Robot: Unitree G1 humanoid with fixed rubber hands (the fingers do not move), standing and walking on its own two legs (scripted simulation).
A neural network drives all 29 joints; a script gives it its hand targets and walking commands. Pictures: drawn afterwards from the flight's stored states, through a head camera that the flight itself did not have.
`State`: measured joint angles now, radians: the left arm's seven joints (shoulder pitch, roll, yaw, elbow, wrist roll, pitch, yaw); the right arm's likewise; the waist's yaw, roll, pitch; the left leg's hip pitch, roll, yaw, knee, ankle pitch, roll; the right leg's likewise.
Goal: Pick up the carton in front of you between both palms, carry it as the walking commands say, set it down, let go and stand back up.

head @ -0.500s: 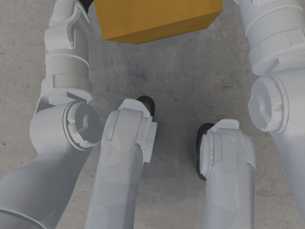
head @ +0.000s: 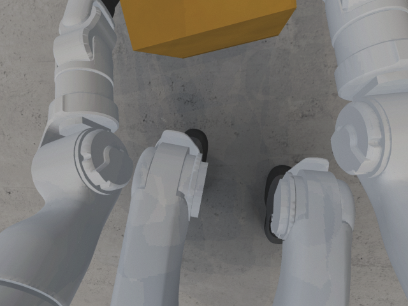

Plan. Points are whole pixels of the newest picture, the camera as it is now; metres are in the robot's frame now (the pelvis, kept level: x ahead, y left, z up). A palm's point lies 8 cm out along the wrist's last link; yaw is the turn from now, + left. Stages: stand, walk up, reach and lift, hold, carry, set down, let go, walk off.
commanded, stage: set down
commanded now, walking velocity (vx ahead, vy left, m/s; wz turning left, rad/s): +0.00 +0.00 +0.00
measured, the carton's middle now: out of the picture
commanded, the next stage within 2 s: let go in 1.34 s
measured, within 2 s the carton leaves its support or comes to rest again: neither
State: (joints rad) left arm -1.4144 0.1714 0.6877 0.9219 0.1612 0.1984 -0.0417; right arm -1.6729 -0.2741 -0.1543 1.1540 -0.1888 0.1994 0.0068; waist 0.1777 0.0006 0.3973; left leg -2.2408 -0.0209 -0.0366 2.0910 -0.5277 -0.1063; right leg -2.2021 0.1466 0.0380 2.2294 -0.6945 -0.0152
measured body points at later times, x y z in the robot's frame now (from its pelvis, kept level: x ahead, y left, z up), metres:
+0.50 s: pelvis -0.01 +0.02 +0.01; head +0.37 +0.03 +0.24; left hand +0.52 +0.29 -0.14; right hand +0.63 -0.07 -0.13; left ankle +0.13 +0.14 -0.35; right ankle +0.07 -0.09 -0.35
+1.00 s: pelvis +0.00 +0.02 +0.13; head +0.36 +0.02 +0.41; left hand +0.52 +0.29 +0.02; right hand +0.64 -0.09 +0.02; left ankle +0.13 +0.14 -0.35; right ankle +0.07 -0.09 -0.35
